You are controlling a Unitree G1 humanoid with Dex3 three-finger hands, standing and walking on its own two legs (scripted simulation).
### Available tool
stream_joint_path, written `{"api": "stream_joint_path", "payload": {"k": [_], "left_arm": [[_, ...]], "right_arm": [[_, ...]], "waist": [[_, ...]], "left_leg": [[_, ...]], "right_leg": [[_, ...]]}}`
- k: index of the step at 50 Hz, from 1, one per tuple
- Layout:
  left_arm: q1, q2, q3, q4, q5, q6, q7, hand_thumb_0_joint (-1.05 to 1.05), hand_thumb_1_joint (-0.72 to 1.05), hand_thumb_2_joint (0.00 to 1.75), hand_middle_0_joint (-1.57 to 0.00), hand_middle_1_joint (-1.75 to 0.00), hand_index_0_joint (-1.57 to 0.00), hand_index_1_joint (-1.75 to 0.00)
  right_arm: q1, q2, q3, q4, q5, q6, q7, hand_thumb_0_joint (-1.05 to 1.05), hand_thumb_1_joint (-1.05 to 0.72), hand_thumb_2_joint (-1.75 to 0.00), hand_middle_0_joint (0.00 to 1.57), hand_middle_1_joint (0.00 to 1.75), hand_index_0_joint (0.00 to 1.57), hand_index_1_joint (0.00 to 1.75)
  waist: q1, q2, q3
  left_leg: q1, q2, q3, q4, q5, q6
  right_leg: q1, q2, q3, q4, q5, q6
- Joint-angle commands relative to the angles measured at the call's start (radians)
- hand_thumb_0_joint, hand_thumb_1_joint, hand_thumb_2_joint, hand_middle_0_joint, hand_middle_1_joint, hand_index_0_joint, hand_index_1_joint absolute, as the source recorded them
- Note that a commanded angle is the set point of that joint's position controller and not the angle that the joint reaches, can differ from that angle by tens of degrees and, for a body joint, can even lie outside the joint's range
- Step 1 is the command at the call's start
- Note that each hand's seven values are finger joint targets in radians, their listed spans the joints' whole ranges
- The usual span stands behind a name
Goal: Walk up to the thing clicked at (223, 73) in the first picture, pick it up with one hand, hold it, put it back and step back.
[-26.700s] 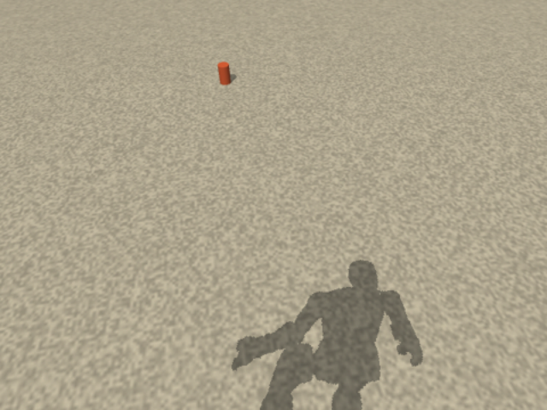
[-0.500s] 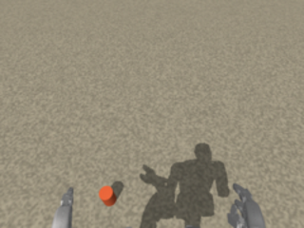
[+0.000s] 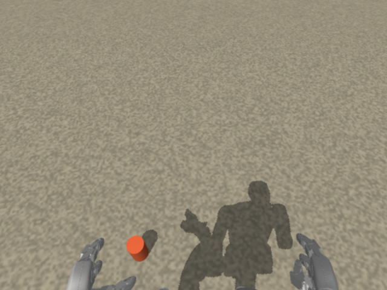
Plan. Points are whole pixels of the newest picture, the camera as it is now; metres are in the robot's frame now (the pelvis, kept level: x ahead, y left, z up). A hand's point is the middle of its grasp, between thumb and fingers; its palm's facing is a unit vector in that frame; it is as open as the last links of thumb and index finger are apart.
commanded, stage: stand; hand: left
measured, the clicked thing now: (138, 249) +0.40 +0.27 -0.66
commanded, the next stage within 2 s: none
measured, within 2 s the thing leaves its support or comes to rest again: neither
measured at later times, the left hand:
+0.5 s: hand out of the picture +0.06 +0.25 -0.11, palm faces -0.01 -0.94 -0.35, open 7.4 cm
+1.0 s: hand out of the picture +0.02 +0.25 -0.10, palm faces -0.03 -0.93 -0.35, open 7.4 cm
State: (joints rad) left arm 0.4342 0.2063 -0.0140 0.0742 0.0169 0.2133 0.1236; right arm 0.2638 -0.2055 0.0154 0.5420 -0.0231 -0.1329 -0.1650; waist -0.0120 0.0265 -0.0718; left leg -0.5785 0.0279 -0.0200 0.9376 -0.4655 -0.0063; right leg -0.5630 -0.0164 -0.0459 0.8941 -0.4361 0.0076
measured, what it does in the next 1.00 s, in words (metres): rises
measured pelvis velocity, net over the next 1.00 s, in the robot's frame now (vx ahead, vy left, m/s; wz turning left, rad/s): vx -0.02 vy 0.00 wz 0.00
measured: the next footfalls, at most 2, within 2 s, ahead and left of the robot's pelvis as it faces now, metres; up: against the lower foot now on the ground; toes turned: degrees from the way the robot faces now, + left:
none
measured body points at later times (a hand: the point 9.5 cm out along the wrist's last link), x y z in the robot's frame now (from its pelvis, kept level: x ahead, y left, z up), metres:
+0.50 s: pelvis -0.01 +0.01 +0.04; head -0.01 +0.01 +0.49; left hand +0.06 +0.30 -0.08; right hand +0.06 -0.27 -0.09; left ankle +0.01 +0.12 -0.69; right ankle +0.01 -0.13 -0.69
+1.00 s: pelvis -0.02 +0.00 +0.05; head -0.02 -0.01 +0.50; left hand +0.02 +0.30 -0.08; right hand +0.04 -0.29 -0.09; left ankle +0.01 +0.12 -0.69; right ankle +0.01 -0.13 -0.69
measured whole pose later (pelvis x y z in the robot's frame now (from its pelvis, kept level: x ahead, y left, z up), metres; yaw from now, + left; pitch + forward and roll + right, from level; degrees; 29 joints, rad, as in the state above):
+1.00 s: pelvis -0.02 +0.00 +0.05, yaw +0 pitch -4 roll +0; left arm 0.16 0.33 -0.01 1.14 0.03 -0.01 0.01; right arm 0.15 -0.32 -0.03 1.14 -0.03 0.01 0.00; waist 0.01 0.01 0.06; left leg -0.14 -0.01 0.01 0.37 -0.16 0.00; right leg -0.15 -0.04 -0.03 0.39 -0.16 0.02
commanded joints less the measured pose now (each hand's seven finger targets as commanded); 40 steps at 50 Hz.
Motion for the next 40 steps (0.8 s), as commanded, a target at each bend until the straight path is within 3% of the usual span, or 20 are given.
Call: {"api": "stream_joint_path", "payload": {"k": [1, 4, 7, 8, 11, 19, 25, 33, 36, 38, 40], "left_arm": [[-0.157, 0.240, 0.108, 0.242, 0.084, -0.192, -0.064, 0.00, 0.87, 0.90, -0.20, -0.30, -0.20, -0.30], [-0.188, 0.245, 0.089, 0.333, 0.046, -0.234, -0.091, 0.00, 0.90, 0.90, -0.20, -0.30, -0.20, -0.30], [-0.203, 0.256, 0.088, 0.442, 0.028, -0.246, -0.095, 0.00, 0.90, 0.90, -0.20, -0.30, -0.20, -0.30], [-0.215, 0.263, 0.087, 0.480, 0.027, -0.251, -0.095, 0.00, 0.90, 0.90, -0.20, -0.30, -0.20, -0.30], [-0.250, 0.276, 0.085, 0.560, 0.026, -0.258, -0.092, 0.00, 0.90, 0.90, -0.20, -0.30, -0.20, -0.30], [-0.261, 0.284, 0.070, 0.747, 0.014, -0.253, -0.087, 0.00, 0.90, 0.90, -0.20, -0.30, -0.20, -0.30], [-0.283, 0.295, 0.062, 0.855, 0.008, -0.242, -0.090, 0.00, 0.90, 0.90, -0.20, -0.30, -0.20, -0.30], [-0.299, 0.306, 0.052, 0.946, 0.007, -0.247, -0.095, 0.00, 0.90, 0.90, -0.20, -0.30, -0.20, -0.30], [-0.304, 0.312, 0.051, 0.966, 0.010, -0.243, -0.096, 0.00, 0.90, 0.90, -0.20, -0.30, -0.20, -0.30], [-0.313, 0.309, 0.049, 0.974, 0.008, -0.245, -0.096, 0.00, 0.90, 0.90, -0.20, -0.30, -0.20, -0.30], [-0.314, 0.307, 0.047, 0.987, 0.010, -0.246, -0.096, 0.00, 0.90, 0.90, -0.20, -0.30, -0.20, -0.30]], "right_arm": [[-0.080, -0.234, -0.087, 0.081, -0.084, 0.056, 0.081, 0.00, -0.90, -0.90, 0.20, 0.30, 0.20, 0.30], [-0.088, -0.232, -0.088, 0.110, -0.044, 0.068, 0.124, 0.00, -0.90, -0.90, 0.20, 0.30, 0.20, 0.30], [-0.111, -0.240, -0.100, 0.155, -0.027, 0.074, 0.142, 0.00, -0.90, -0.90, 0.20, 0.30, 0.20, 0.30], [-0.108, -0.238, -0.098, 0.177, -0.027, 0.075, 0.144, 0.00, -0.90, -0.90, 0.20, 0.30, 0.20, 0.30], [-0.107, -0.238, -0.096, 0.224, -0.029, 0.084, 0.147, 0.00, -0.90, -0.90, 0.20, 0.30, 0.20, 0.30], [-0.124, -0.270, -0.089, 0.341, -0.020, 0.098, 0.146, 0.00, -0.90, -0.90, 0.20, 0.30, 0.20, 0.30], [-0.132, -0.296, -0.082, 0.419, -0.013, 0.106, 0.143, 0.00, -0.90, -0.90, 0.20, 0.30, 0.20, 0.30], [-0.141, -0.298, -0.076, 0.488, -0.005, 0.106, 0.147, 0.00, -0.90, -0.90, 0.20, 0.30, 0.20, 0.30], [-0.147, -0.297, -0.076, 0.505, -0.005, 0.111, 0.150, 0.00, -0.90, -0.90, 0.20, 0.30, 0.20, 0.30], [-0.153, -0.300, -0.075, 0.512, -0.004, 0.111, 0.151, 0.00, -0.90, -0.90, 0.20, 0.30, 0.20, 0.30], [-0.154, -0.291, -0.071, 0.521, -0.003, 0.114, 0.153, 0.00, -0.90, -0.90, 0.20, 0.30, 0.20, 0.30]], "waist": [[0.013, -0.105, -0.068], [0.020, -0.037, -0.038], [0.029, -0.025, -0.056], [0.025, -0.021, -0.059], [0.016, -0.035, -0.025], [0.026, -0.015, 0.046], [0.026, 0.001, 0.089], [0.022, -0.019, 0.102], [0.021, -0.026, 0.134], [0.020, -0.022, 0.101], [0.019, -0.033, 0.126]], "left_leg": [[0.155, 0.023, -0.024, -0.177, 0.343, 0.070], [0.193, 0.014, -0.038, -0.255, 0.239, 0.070], [0.240, 0.016, -0.045, -0.277, 0.273, 0.062], [0.248, 0.018, -0.047, -0.290, 0.298, 0.060], [0.274, 0.018, -0.049, -0.336, 0.273, 0.057], [0.329, 0.049, -0.085, -0.483, 0.319, 0.046], [0.342, 0.068, -0.108, -0.613, 0.237, 0.038], [0.399, 0.069, -0.095, -0.658, 0.252, 0.027], [0.382, 0.067, -0.099, -0.683, 0.176, 0.023], [0.400, 0.068, -0.091, -0.670, 0.222, 0.027], [0.395, 0.067, -0.088, -0.674, 0.203, 0.026]], "right_leg": [[0.188, -0.074, 0.126, -0.177, 0.300, -0.102], [0.186, -0.081, 0.126, -0.220, 0.209, -0.087], [0.223, -0.084, 0.121, -0.253, 0.260, -0.074], [0.247, -0.086, 0.122, -0.257, 0.302, -0.068], [0.254, -0.094, 0.125, -0.306, 0.263, -0.064], [0.350, -0.093, 0.110, -0.410, 0.296, -0.047], [0.404, -0.088, 0.100, -0.482, 0.232, -0.033], [0.414, -0.103, 0.110, -0.556, 0.234, -0.022], [0.387, -0.095, 0.106, -0.571, 0.166, -0.018], [0.415, -0.106, 0.113, -0.581, 0.201, -0.020], [0.394, -0.104, 0.115, -0.594, 0.157, -0.017]]}}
